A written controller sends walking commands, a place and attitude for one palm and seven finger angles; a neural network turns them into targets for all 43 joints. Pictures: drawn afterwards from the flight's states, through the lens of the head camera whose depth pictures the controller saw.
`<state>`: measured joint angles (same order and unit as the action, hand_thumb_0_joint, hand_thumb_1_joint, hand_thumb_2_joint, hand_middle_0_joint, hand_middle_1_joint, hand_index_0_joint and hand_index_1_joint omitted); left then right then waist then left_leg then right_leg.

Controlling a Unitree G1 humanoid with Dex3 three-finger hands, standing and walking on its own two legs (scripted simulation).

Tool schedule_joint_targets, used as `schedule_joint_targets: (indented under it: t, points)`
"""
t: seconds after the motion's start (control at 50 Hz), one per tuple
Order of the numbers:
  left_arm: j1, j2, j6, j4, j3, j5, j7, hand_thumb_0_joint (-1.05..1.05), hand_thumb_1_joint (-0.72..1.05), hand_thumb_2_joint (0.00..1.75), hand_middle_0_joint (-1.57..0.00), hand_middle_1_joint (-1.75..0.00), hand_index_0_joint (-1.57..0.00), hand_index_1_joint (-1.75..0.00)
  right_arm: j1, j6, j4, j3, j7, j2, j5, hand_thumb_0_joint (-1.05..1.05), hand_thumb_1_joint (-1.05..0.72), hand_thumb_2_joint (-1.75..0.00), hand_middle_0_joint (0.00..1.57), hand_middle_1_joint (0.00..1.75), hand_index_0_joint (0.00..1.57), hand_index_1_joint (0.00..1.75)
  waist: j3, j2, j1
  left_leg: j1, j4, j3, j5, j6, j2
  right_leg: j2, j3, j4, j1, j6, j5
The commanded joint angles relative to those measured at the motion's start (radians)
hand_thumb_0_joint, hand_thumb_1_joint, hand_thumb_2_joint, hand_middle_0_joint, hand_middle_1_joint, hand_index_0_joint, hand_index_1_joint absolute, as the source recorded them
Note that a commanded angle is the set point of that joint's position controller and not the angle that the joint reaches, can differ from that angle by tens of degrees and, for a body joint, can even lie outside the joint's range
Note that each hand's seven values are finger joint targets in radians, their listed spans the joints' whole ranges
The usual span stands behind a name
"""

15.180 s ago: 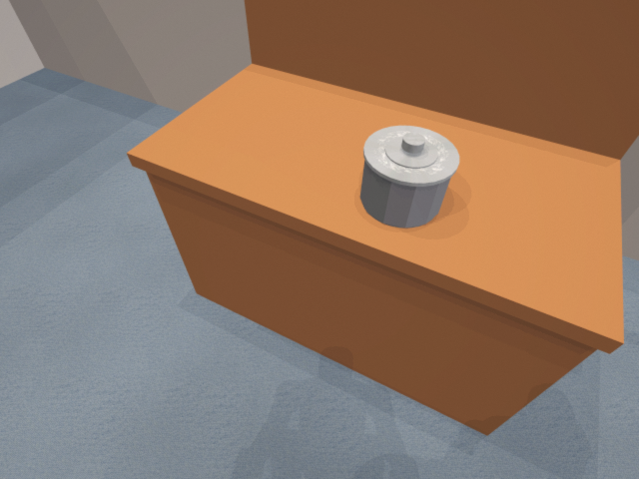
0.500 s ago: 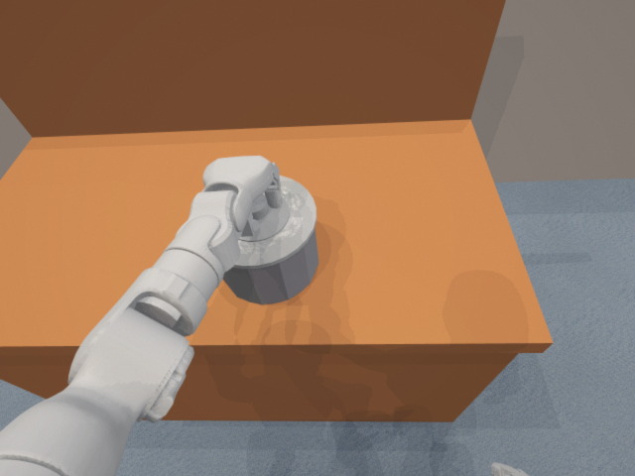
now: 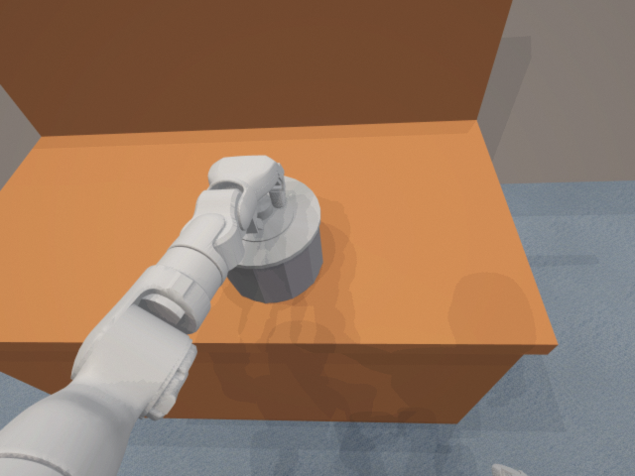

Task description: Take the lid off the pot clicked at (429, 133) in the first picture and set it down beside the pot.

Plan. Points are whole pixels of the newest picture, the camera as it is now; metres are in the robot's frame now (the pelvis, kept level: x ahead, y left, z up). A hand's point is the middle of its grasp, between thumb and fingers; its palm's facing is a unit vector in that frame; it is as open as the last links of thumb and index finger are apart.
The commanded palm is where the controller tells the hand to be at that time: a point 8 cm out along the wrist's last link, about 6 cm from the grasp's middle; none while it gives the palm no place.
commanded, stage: close the fingers and squeeze the knob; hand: left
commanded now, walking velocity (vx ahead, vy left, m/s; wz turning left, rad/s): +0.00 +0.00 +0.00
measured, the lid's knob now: (258, 206) +0.48 +0.08 +0.05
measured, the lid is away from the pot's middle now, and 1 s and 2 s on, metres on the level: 0.00 0.00 0.02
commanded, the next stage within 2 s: lift the lid straight up in 0.28 s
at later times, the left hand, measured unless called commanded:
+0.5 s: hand (250, 211) +0.45 +0.09 +0.07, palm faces -0.33 -0.02 -0.94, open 7.0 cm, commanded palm +0.45 +0.09 +0.14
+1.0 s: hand (247, 194) +0.46 +0.09 +0.11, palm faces -0.29 -0.01 -0.96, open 7.0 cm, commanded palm +0.45 +0.09 +0.18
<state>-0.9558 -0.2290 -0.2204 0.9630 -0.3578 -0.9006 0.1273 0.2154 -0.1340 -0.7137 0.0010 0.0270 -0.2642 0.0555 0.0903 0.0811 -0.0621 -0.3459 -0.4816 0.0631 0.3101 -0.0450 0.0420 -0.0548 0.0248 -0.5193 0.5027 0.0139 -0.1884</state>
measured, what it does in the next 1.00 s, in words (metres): stands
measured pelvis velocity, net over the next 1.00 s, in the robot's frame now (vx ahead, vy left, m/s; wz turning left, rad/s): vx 0.00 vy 0.00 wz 0.00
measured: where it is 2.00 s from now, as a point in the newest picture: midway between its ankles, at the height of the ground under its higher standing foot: outside the picture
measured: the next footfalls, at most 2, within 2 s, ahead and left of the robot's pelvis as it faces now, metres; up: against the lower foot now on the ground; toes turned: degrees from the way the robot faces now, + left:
none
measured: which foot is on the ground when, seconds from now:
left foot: down 0.00-1.00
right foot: down 0.00-1.00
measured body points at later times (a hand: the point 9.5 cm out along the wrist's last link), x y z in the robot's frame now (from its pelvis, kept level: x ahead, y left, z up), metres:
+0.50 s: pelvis +0.00 +0.00 +0.00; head +0.04 -0.04 +0.45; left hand +0.47 +0.09 +0.13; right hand +0.09 -0.26 -0.14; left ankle -0.05 +0.09 -0.73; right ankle +0.03 -0.13 -0.73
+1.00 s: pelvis +0.00 +0.00 +0.00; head +0.04 -0.04 +0.45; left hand +0.47 +0.08 +0.16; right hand +0.11 -0.24 -0.14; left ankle -0.05 +0.09 -0.73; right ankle +0.03 -0.13 -0.73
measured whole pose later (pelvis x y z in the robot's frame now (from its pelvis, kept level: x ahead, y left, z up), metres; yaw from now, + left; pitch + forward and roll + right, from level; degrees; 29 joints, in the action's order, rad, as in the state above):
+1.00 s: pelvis +0.00 +0.00 +0.00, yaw +0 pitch +8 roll +1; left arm -0.98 -0.25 -0.24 0.90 -0.36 -0.88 0.18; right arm 0.20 -0.09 -0.72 -0.01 0.02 -0.26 0.06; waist 0.08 0.09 -0.06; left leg -0.29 -0.44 0.06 0.29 -0.05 0.05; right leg -0.06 0.03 -0.49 0.45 0.02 -0.18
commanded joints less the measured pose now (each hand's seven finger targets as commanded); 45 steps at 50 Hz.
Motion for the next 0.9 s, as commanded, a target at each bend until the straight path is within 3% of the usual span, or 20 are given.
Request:
schedule_joint_targets:
  t: [0.0, 0.04, 0.08, 0.16, 0.22, 0.28, 0.36, 0.4, 0.46, 0.5, 0.54, 0.56, 0.6, 0.62, 0.66, 0.7, 0.74, 0.8, 0.84, 0.88]
  points:
    - [-0.515, -0.129, 0.006, -0.189, 0.061, -0.006, -0.04, 0.0, 0.63, 0.74, -0.84, -0.98, -0.82, -0.98, -0.01, 0.037, 0.101, 0.034, 0.004, -0.114, -0.003, 0.0, -0.9, -0.9, 0.2, 0.3, 0.2, 0.3, 0.391, -0.144, -0.03, 0.067, 0.035, -0.048, -0.335, -0.006, -0.018, 0.035, 0.006, 0.0, -0.287, -0.048, 0.329]
    - [-0.52, -0.168, 0.006, -0.196, 0.089, -0.009, -0.044, 0.0, 0.65, 0.75, -0.85, -0.99, -0.83, -0.99, -0.009, 0.038, 0.103, 0.032, 0.005, -0.113, -0.004, 0.0, -0.9, -0.9, 0.2, 0.3, 0.2, 0.3, 0.405, -0.152, -0.023, 0.06, 0.039, -0.049, -0.328, -0.008, -0.019, 0.036, 0.004, -0.002, -0.313, -0.048, 0.335]
    - [-0.502, -0.137, 0.002, -0.179, 0.065, -0.007, -0.039, 0.0, 0.67, 0.76, -0.86, -0.99, -0.84, -0.99, -0.011, 0.037, 0.103, 0.031, 0.006, -0.111, -0.002, 0.0, -0.9, -0.9, 0.2, 0.3, 0.2, 0.3, 0.395, -0.157, -0.028, 0.054, 0.04, -0.045, -0.324, -0.007, -0.018, 0.036, 0.004, 0.003, -0.308, -0.046, 0.333]
    - [-0.495, -0.177, -0.003, -0.15, 0.094, -0.008, -0.038, 0.0, 0.71, 0.78, -0.88, -1.0, -0.86, -1.0, -0.007, 0.036, 0.101, 0.029, 0.01, -0.118, 0.0, 0.0, -0.9, -0.9, 0.2, 0.3, 0.2, 0.3, 0.373, -0.179, -0.028, 0.026, 0.046, -0.041, -0.291, -0.008, -0.017, 0.036, 0.0, 0.008, -0.317, -0.044, 0.321]
    - [-0.515, -0.191, 0.008, -0.178, 0.101, -0.015, -0.039, 0.0, 0.74, 0.8, -0.89, -1.01, -0.88, -1.01, -0.008, 0.04, 0.106, 0.029, 0.011, -0.115, -0.002, 0.0, -0.9, -0.9, 0.2, 0.3, 0.2, 0.3, 0.387, -0.135, -0.024, 0.046, 0.048, -0.044, -0.303, -0.007, -0.016, 0.035, 0.0, 0.004, -0.313, -0.048, 0.316]
    - [-0.498, -0.193, 0.008, -0.189, 0.104, -0.017, -0.039, 0.0, 0.76, 0.81, -0.91, -1.02, -0.89, -1.01, -0.008, 0.039, 0.11, 0.029, 0.009, -0.116, -0.003, 0.0, -0.9, -0.9, 0.2, 0.3, 0.2, 0.3, 0.403, -0.148, -0.019, 0.047, 0.045, -0.044, -0.323, -0.007, -0.019, 0.034, 0.0, 0.004, -0.329, -0.047, 0.341]
    - [-0.506, -0.161, 0.0, -0.146, 0.075, -0.018, -0.041, 0.0, 0.77, 0.82, -0.91, -1.02, -0.9, -1.01, -0.003, 0.039, 0.103, 0.028, 0.011, -0.118, 0.002, 0.0, -0.9, -0.9, 0.2, 0.3, 0.2, 0.3, 0.349, -0.154, -0.034, 0.029, 0.05, -0.04, -0.28, -0.007, -0.019, 0.037, 0.003, 0.014, -0.286, -0.046, 0.294]
    - [-0.538, -0.237, 0.004, -0.179, 0.129, -0.019, -0.046, 0.0, 0.78, 0.82, -0.91, -1.03, -0.9, -1.01, 0.001, 0.041, 0.103, 0.029, 0.016, -0.125, 0.0, 0.0, -0.9, -0.9, 0.2, 0.3, 0.2, 0.3, 0.384, -0.139, -0.026, 0.035, 0.05, -0.041, -0.277, -0.007, -0.017, 0.033, -0.006, 0.013, -0.312, -0.047, 0.296]
    - [-0.58, -0.219, 0.011, -0.228, 0.11, -0.021, -0.048, 0.0, 0.78, 0.82, -0.92, -1.03, -0.91, -1.01, -0.001, 0.053, 0.11, 0.03, 0.017, -0.111, 0.0, 0.0, -0.9, -0.9, 0.2, 0.3, 0.2, 0.3, 0.437, -0.115, -0.026, 0.075, 0.049, -0.048, -0.319, -0.008, -0.019, 0.034, -0.006, 0.009, -0.331, -0.046, 0.33]
    - [-0.58, -0.277, 0.02, -0.258, 0.158, -0.014, -0.05, 0.0, 0.78, 0.82, -0.92, -1.03, -0.91, -1.01, 0.003, 0.06, 0.111, 0.033, 0.018, -0.113, -0.004, 0.0, -0.9, -0.9, 0.2, 0.3, 0.2, 0.3, 0.467, -0.13, -0.016, 0.087, 0.047, -0.052, -0.354, -0.01, -0.019, 0.031, -0.008, 0.009, -0.366, -0.045, 0.365]
    - [-0.605, -0.223, 0.024, -0.289, 0.107, -0.013, -0.049, 0.0, 0.78, 0.82, -0.92, -1.03, -0.91, -1.01, -0.007, 0.067, 0.115, 0.03, 0.016, -0.104, 0.0, 0.0, -0.9, -0.9, 0.2, 0.3, 0.2, 0.3, 0.462, -0.104, -0.023, 0.101, 0.055, -0.055, -0.361, -0.008, -0.021, 0.032, -0.004, 0.013, -0.355, -0.045, 0.367]
    - [-0.575, -0.214, 0.019, -0.259, 0.105, -0.013, -0.048, 0.0, 0.78, 0.82, -0.92, -1.03, -0.91, -1.01, -0.004, 0.069, 0.111, 0.031, 0.014, -0.105, 0.002, 0.0, -0.9, -0.9, 0.2, 0.3, 0.2, 0.3, 0.441, -0.128, -0.022, 0.096, 0.054, -0.056, -0.367, -0.01, -0.023, 0.034, -0.002, 0.016, -0.35, -0.045, 0.369]
    - [-0.609, -0.272, 0.019, -0.284, 0.145, -0.004, -0.05, 0.0, 0.78, 0.82, -0.92, -1.03, -0.91, -1.01, -0.004, 0.07, 0.104, 0.03, 0.015, -0.115, 0.001, 0.0, -0.9, -0.9, 0.2, 0.3, 0.2, 0.3, 0.437, -0.124, -0.018, 0.094, 0.061, -0.056, -0.352, -0.009, -0.02, 0.031, -0.007, 0.021, -0.358, -0.045, 0.364]
    - [-0.639, -0.269, 0.024, -0.326, 0.137, -0.006, -0.052, 0.0, 0.78, 0.82, -0.92, -1.03, -0.91, -1.01, -0.009, 0.077, 0.109, 0.03, 0.015, -0.108, 0.001, 0.0, -0.9, -0.9, 0.2, 0.3, 0.2, 0.3, 0.467, -0.1, -0.019, 0.116, 0.065, -0.059, -0.362, -0.008, -0.02, 0.032, -0.009, 0.018, -0.366, -0.045, 0.368]
    - [-0.614, -0.191, 0.023, -0.324, 0.08, -0.007, -0.047, 0.0, 0.78, 0.82, -0.92, -1.03, -0.91, -1.01, -0.015, 0.086, 0.107, 0.032, 0.008, -0.098, 0.002, 0.0, -0.9, -0.9, 0.2, 0.3, 0.2, 0.3, 0.454, -0.085, -0.019, 0.148, 0.058, -0.068, -0.404, -0.004, -0.026, 0.032, 0.002, 0.015, -0.334, -0.048, 0.367]
    - [-0.569, -0.266, 0.013, -0.294, 0.146, -0.005, -0.049, 0.0, 0.78, 0.82, -0.92, -1.03, -0.91, -1.01, -0.012, 0.081, 0.1, 0.031, 0.003, -0.112, -0.002, 0.0, -0.9, -0.9, 0.2, 0.3, 0.2, 0.3, 0.451, -0.115, -0.003, 0.132, 0.06, -0.069, -0.415, -0.002, -0.023, 0.033, 0.002, 0.016, -0.358, -0.048, 0.38]
    - [-0.608, -0.153, -0.004, -0.267, 0.051, -0.003, -0.039, 0.0, 0.78, 0.82, -0.92, -1.03, -0.91, -1.01, -0.021, 0.078, 0.09, 0.03, 0.0, -0.106, 0.006, 0.0, -0.9, -0.9, 0.2, 0.3, 0.2, 0.3, 0.394, -0.134, -0.03, 0.125, 0.065, -0.064, -0.371, -0.002, -0.025, 0.038, 0.013, 0.022, -0.3, -0.045, 0.341]
    - [-0.638, -0.254, -0.008, -0.299, 0.131, 0.009, -0.036, 0.0, 0.78, 0.82, -0.92, -1.03, -0.91, -1.01, -0.026, 0.083, 0.096, 0.027, 0.002, -0.116, 0.0, 0.0, -0.9, -0.9, 0.2, 0.3, 0.2, 0.3, 0.435, -0.135, -0.011, 0.121, 0.065, -0.067, -0.357, -0.005, -0.017, 0.031, 0.001, 0.015, -0.348, -0.046, 0.347]
    - [-0.659, -0.201, -0.007, -0.317, 0.082, 0.004, -0.025, 0.0, 0.78, 0.82, -0.92, -1.03, -0.91, -1.01, -0.03, 0.089, 0.099, 0.025, 0.003, -0.101, 0.0, 0.0, -0.9, -0.9, 0.2, 0.3, 0.2, 0.3, 0.452, -0.121, -0.019, 0.143, 0.062, -0.067, -0.395, -0.005, -0.017, 0.029, 0.003, 0.011, -0.354, -0.045, 0.381]
    - [-0.617, -0.263, -0.019, -0.276, 0.134, -0.007, -0.019, 0.0, 0.78, 0.82, -0.92, -1.03, -0.91, -1.01, -0.03, 0.083, 0.096, 0.024, 0.003, -0.11, 0.0, 0.0, -0.9, -0.9, 0.2, 0.3, 0.2, 0.3, 0.439, -0.156, -0.006, 0.12, 0.065, -0.064, -0.391, -0.006, -0.019, 0.03, 0.002, 0.014, -0.375, -0.044, 0.39]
